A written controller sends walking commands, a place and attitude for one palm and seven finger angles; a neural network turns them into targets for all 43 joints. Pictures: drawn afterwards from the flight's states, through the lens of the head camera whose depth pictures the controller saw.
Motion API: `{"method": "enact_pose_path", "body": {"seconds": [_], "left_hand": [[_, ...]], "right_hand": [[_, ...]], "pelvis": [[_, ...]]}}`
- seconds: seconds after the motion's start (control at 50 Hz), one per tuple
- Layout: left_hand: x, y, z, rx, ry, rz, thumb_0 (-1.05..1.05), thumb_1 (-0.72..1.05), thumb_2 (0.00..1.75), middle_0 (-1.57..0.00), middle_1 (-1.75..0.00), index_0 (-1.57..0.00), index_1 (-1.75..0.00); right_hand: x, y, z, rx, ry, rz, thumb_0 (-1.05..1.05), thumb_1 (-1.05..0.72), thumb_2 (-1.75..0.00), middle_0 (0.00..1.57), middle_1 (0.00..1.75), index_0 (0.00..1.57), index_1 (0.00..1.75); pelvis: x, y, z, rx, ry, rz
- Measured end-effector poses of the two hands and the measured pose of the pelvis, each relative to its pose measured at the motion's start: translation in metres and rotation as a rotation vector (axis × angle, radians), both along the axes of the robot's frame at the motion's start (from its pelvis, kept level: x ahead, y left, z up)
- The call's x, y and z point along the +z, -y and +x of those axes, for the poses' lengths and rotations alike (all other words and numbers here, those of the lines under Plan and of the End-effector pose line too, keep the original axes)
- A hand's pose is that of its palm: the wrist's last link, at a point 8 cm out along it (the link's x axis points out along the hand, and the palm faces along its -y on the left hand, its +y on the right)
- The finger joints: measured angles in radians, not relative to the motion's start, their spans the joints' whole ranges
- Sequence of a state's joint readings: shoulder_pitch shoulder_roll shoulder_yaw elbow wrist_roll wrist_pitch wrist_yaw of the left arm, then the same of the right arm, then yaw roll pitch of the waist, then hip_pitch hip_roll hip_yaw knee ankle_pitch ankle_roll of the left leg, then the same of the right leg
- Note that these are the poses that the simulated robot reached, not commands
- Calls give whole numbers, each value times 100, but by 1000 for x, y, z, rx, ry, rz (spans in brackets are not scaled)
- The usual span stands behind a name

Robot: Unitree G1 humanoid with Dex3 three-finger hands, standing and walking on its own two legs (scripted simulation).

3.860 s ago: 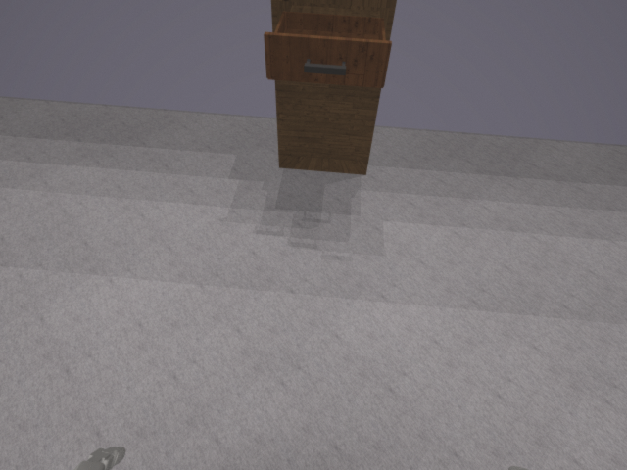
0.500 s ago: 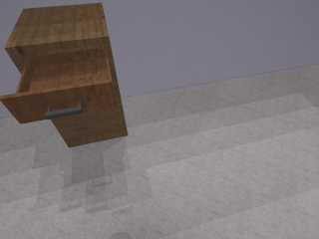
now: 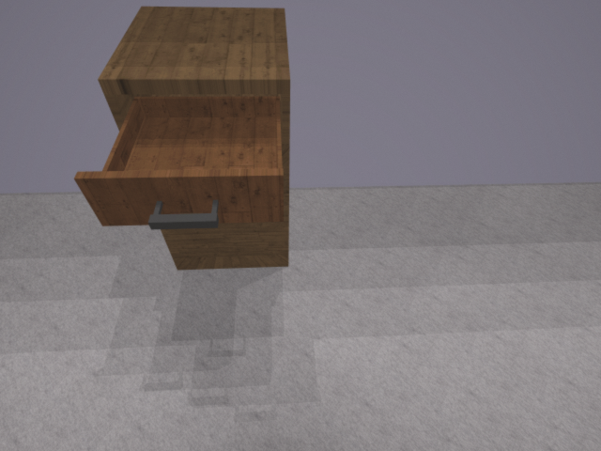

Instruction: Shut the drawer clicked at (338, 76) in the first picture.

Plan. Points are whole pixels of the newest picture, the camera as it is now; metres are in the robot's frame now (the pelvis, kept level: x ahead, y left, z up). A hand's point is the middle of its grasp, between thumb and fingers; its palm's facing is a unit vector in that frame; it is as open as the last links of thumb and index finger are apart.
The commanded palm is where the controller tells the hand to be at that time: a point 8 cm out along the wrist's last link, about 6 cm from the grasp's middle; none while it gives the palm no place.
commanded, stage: turn to face it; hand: left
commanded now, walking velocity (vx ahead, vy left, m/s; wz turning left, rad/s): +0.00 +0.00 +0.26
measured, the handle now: (185, 213) +0.54 +0.27 -0.08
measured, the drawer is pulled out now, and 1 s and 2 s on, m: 0.29 0.29 0.29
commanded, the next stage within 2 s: take the last steps up to it in 0.02 s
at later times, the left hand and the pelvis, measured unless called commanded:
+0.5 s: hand out of the picture -0.05 +0.15 -0.17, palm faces +0.26 -0.95 -0.17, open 7.4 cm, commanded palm none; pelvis +0.02 -0.01 +0.00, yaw +8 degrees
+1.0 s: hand (202, 366) +0.27 +0.19 -0.17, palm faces +0.09 -0.97 -0.22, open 7.4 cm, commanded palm none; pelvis +0.17 +0.00 -0.02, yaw +6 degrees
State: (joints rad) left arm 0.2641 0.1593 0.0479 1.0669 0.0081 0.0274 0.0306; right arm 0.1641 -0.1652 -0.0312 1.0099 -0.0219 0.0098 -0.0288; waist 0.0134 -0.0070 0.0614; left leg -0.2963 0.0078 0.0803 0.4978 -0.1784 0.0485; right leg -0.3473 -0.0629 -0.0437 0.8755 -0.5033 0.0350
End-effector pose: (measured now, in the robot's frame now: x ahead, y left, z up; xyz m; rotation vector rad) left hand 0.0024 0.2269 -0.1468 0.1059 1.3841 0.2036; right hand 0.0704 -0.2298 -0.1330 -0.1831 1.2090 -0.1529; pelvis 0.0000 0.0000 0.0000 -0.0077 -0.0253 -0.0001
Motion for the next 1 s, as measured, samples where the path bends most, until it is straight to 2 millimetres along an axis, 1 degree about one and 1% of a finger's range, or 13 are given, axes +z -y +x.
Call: {"method": "enact_pose_path", "body": {"seconds": [0.1,0.16,0.26,0.34,0.42,0.52,0.58,0.62,0.66,0.8,0.9,0.96,1.0], "left_hand": [[9,5,8,9,62,54,1,91,89,-19,-30,-19,-30],[11,14,6,17,93,82,0,91,89,-19,-30,-19,-30],[22,29,-8,65,105,67,0,90,89,-19,-30,-20,-30],[22,35,-23,93,79,39,0,90,89,-20,-30,-20,-30],[17,35,-46,140,28,4,0,90,89,-20,-30,-20,-30],[1,22,-77,204,-90,-47,0,90,89,-20,-30,-20,-30],[-4,10,-79,189,-161,-65,1,90,89,-20,-30,-20,-30],[-1,0,-65,164,-168,-64,1,90,89,-20,-30,-20,-30],[2,-10,-41,144,-138,-57,1,90,89,-20,-30,-19,-30],[10,-33,76,86,58,-4,1,91,89,-19,-30,-19,-30],[16,-28,170,16,166,22,1,91,90,-19,-30,-19,-30],[16,-17,224,-30,220,37,1,91,90,-19,-30,-19,-30],[12,-9,254,-46,267,52,1,91,89,-19,-30,-19,-30]], "right_hand": [[-8,15,1,9,-2,35,0,-92,-90,20,29,20,30],[-17,27,-1,9,-13,55,1,-92,-90,20,29,20,30],[-9,40,-4,41,-57,53,1,-91,-90,20,29,20,30],[0,43,-3,64,-72,36,1,-91,-90,20,29,20,30],[5,34,8,106,-94,14,1,-91,-90,20,29,20,30],[5,5,34,151,-57,-15,1,-91,-90,20,29,20,30],[6,-14,39,130,-27,-13,1,-91,-90,20,29,20,30],[8,-21,34,99,-30,-10,1,-92,-90,20,29,20,30],[9,-27,25,73,-59,-6,1,-92,-90,20,29,20,30],[3,-41,-10,9,-239,42,1,-92,-90,20,29,20,30],[-7,-40,-18,-48,-345,83,1,-91,-90,20,29,20,30],[-16,-33,-10,-75,-396,102,1,-91,-90,20,29,20,30],[-26,-25,1,-80,-425,113,1,-91,-90,20,29,20,30]], "pelvis": [[-2,17,-2,26,2,12],[-6,30,-4,43,11,19],[4,37,0,82,5,24],[10,35,5,108,-6,27],[10,25,11,132,-16,16],[1,0,25,145,-22,-12],[-1,-12,35,127,-11,-4],[3,-17,44,120,-8,-4],[6,-21,54,121,-5,-2],[9,-23,92,118,2,23],[2,-15,128,106,0,41],[-6,-5,155,100,-2,45],[-16,4,174,101,-1,43]]}}
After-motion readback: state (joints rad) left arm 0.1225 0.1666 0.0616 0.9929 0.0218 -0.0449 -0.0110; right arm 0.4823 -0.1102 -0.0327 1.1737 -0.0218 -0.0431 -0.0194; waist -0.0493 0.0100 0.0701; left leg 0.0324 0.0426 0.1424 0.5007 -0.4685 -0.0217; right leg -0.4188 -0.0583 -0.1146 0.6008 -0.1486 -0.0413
